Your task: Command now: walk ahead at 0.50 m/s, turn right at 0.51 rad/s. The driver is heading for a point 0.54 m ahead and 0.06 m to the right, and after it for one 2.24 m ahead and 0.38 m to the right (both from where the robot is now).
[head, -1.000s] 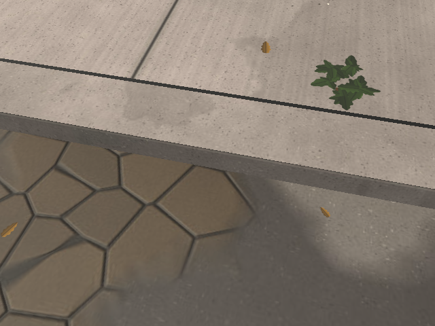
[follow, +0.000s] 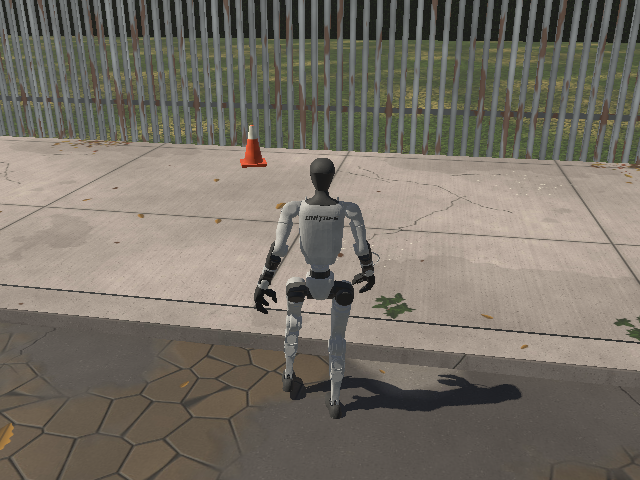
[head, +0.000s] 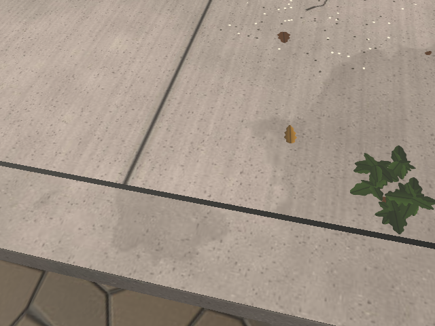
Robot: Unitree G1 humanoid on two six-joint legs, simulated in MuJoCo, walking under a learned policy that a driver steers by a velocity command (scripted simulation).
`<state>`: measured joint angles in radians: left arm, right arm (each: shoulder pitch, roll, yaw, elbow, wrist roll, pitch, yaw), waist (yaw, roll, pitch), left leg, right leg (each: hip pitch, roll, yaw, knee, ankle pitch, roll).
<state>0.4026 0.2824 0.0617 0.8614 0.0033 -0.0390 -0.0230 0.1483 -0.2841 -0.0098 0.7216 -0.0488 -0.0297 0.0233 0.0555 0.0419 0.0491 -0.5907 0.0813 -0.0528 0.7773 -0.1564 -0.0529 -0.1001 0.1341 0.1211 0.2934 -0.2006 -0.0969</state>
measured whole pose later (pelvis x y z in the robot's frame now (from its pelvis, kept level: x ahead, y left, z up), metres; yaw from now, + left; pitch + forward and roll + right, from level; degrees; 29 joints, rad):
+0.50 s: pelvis +0.25 +0.03 +0.00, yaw -18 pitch +1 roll +1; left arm 0.13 0.30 0.05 0.74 0.05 0.03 -0.05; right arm 0.39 -0.26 -0.04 0.83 -0.04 -0.08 -0.01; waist -0.05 -0.05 0.02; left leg -0.05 0.00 0.18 0.29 -0.25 0.03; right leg -0.71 -0.04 0.00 1.21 -0.27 -0.01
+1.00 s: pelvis +0.51 -0.20 +0.06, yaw -25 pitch +3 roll +0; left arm 0.29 0.22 0.02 0.91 0.08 -0.06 -0.06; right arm 0.24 -0.23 -0.03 0.78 -0.03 -0.12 0.07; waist -0.02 0.01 0.00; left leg -0.78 -0.02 -0.22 1.73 0.00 0.14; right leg -0.50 0.08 -0.17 0.81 -0.38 -0.14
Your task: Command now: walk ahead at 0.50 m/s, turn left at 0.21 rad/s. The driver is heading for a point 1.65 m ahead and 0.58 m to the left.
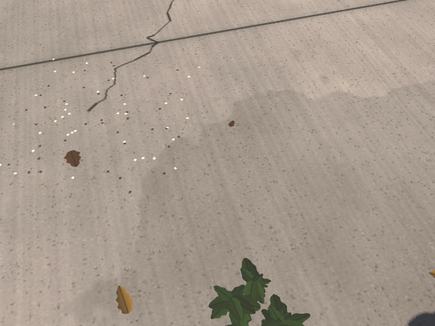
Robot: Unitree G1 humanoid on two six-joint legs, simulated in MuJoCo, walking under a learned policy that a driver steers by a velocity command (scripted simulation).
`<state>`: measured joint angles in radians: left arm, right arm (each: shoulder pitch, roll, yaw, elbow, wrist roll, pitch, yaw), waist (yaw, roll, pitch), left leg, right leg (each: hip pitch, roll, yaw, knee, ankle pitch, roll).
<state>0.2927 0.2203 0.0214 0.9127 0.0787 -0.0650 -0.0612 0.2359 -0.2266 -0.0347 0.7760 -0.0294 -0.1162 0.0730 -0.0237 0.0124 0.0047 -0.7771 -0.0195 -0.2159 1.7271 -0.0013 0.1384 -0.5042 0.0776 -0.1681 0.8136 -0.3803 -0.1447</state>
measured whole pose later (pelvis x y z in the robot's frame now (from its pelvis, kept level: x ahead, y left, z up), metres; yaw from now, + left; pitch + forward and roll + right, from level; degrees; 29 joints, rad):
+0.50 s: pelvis +0.32 +0.00 +0.03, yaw +13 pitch +2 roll +2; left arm 0.26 0.29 0.01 0.79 0.08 -0.09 -0.03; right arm 0.43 -0.30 -0.09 0.96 -0.02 -0.10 0.03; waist -0.10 0.01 -0.04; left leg -0.32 -0.15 -0.06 0.56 -0.26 0.10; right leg -0.55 -0.05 0.14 1.31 -0.50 0.10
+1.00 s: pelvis +0.56 +0.05 +0.03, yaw +33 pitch +4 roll -2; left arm 0.37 0.30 0.09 0.87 -0.03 -0.07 0.03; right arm 0.08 -0.29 -0.06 0.60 0.02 -0.01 0.04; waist 0.10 0.02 -0.02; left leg -0.67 0.08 0.01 0.74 -0.14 0.04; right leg -0.03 -0.08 -0.18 0.34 -0.36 0.08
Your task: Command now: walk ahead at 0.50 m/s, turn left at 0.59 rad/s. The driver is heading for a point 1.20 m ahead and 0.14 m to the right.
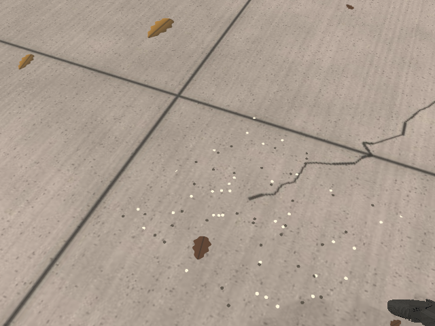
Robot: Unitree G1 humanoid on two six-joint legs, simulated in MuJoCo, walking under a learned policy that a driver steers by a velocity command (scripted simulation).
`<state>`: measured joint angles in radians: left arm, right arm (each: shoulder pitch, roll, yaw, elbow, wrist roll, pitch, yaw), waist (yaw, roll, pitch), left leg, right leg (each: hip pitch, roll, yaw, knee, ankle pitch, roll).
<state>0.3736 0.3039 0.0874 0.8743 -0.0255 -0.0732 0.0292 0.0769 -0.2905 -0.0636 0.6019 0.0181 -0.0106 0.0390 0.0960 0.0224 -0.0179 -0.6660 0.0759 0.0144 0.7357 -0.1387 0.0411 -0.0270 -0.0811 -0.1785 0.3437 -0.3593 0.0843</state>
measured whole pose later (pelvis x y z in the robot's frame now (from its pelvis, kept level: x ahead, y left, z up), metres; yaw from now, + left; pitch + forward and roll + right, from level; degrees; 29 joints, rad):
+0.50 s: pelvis +0.28 +0.03 +0.00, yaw +4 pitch +2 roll +2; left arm 0.10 0.26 0.04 0.74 -0.02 -0.08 -0.04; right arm 0.32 -0.27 -0.06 0.77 0.00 -0.07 0.00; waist -0.06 -0.04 -0.01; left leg 0.01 -0.07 0.03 0.28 -0.33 0.04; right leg -0.65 -0.07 0.02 0.61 0.06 -0.03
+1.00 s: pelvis +0.57 +0.00 +0.01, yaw -12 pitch +3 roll +0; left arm 0.34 0.28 0.07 0.74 -0.03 -0.04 0.01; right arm 0.03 -0.26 -0.04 0.66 0.00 -0.10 0.01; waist 0.09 0.03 0.01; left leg -0.58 0.02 -0.11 0.53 0.02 -0.05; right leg -0.14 0.13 0.19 0.42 -0.31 -0.08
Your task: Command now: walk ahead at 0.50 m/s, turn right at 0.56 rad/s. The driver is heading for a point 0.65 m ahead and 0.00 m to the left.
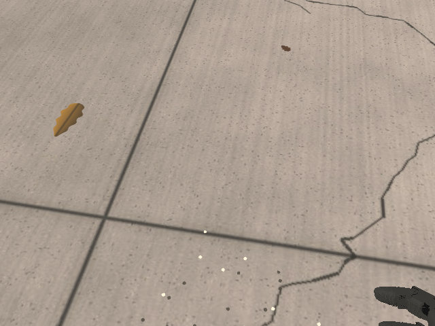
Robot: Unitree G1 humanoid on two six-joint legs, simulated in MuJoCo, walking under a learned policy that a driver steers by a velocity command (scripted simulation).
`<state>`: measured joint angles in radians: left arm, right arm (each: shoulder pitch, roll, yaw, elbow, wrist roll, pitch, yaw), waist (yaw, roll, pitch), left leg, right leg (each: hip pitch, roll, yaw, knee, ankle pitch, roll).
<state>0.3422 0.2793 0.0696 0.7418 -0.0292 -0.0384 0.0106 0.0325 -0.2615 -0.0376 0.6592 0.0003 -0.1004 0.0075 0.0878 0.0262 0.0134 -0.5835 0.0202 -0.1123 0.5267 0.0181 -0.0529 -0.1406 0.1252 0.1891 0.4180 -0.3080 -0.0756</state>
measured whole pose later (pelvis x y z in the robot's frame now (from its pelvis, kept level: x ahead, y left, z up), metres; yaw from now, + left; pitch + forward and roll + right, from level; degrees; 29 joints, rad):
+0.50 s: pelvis +0.26 -0.01 +0.00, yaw -13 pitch +2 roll +2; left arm 0.06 0.26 0.04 0.62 -0.02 -0.04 -0.04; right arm 0.38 -0.28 -0.07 0.87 0.03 -0.07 0.01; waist -0.11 -0.04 0.02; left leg 0.02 0.00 0.10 0.26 -0.31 -0.01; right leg -0.60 -0.07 0.03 0.62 -0.07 -0.02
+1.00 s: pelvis +0.50 -0.09 +0.00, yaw -4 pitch +1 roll -2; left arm 0.33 0.25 0.07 0.85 0.00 -0.07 0.01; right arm 0.08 -0.25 -0.04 0.76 0.00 -0.04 0.04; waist 0.07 0.04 0.03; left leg -0.62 0.07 -0.03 0.62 0.04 0.02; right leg 0.04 0.03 -0.20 0.26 -0.31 -0.02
